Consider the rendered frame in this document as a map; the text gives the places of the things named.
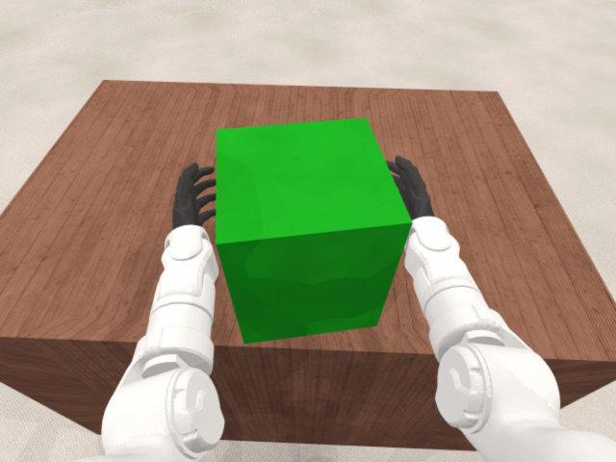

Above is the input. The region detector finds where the pedestal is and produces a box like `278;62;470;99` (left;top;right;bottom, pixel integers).
0;80;616;451

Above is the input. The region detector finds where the robot right forearm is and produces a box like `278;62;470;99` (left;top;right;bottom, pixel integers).
404;217;560;418

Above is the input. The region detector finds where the robot left hand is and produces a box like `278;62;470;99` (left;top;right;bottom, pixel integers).
172;163;217;230

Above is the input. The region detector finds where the robot left forearm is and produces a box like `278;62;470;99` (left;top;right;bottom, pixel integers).
101;225;218;452

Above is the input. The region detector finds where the carton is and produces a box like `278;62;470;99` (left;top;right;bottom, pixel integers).
216;117;413;344

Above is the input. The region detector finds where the robot right hand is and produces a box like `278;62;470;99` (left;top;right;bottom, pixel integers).
386;156;434;220

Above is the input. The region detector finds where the right robot upper arm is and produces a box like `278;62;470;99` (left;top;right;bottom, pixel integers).
435;343;616;462

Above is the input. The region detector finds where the left robot upper arm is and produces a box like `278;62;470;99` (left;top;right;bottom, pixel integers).
72;367;224;462

